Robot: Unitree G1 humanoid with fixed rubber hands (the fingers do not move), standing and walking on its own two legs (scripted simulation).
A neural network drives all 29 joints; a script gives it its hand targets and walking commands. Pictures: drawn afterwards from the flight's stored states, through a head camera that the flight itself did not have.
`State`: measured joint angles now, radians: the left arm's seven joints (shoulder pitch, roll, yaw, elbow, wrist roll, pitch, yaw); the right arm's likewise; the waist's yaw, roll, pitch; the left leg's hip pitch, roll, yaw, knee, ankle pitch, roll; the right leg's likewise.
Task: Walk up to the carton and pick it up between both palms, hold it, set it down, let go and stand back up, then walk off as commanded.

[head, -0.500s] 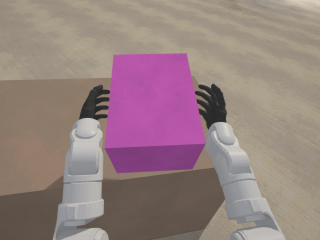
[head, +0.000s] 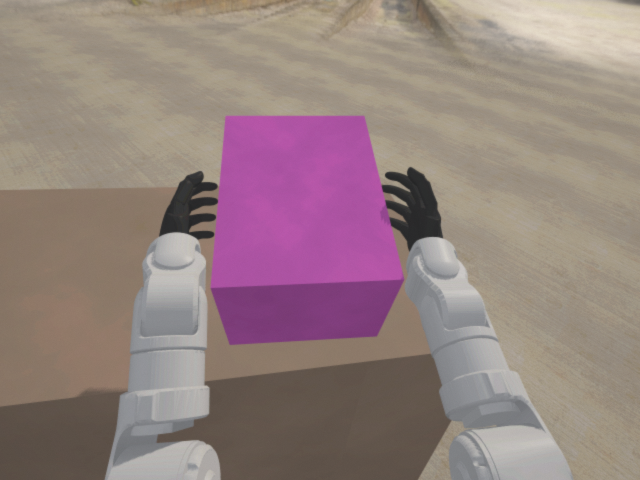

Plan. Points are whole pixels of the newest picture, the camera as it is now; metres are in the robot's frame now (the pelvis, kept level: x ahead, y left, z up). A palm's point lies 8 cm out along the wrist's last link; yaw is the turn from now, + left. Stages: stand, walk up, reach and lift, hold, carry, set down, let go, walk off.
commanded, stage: hold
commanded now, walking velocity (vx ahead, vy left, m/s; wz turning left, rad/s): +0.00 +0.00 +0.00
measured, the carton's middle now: (300, 224) +0.42 +0.03 +0.17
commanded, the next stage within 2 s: none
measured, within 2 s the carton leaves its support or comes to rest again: neither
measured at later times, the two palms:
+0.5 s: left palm (178, 239) +0.32 +0.17 +0.20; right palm (429, 240) +0.33 -0.12 +0.21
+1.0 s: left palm (178, 240) +0.35 +0.17 +0.18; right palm (415, 238) +0.36 -0.12 +0.19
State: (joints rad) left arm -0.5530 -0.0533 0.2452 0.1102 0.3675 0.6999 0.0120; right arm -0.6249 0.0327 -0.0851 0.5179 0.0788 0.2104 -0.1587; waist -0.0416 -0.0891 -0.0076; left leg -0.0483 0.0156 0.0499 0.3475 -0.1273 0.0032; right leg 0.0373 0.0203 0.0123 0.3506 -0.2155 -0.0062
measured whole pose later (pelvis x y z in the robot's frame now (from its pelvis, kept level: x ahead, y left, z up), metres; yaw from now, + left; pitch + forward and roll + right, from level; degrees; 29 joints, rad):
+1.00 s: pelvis +0.00 +0.00 +0.00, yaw +0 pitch -10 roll +0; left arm -0.60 -0.06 0.33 0.12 0.38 0.75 -0.07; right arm -0.68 0.04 -0.10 0.56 0.07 0.26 -0.16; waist -0.04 -0.09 0.04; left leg -0.05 0.02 0.05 0.34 -0.12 0.00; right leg 0.04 0.02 0.01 0.35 -0.21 -0.01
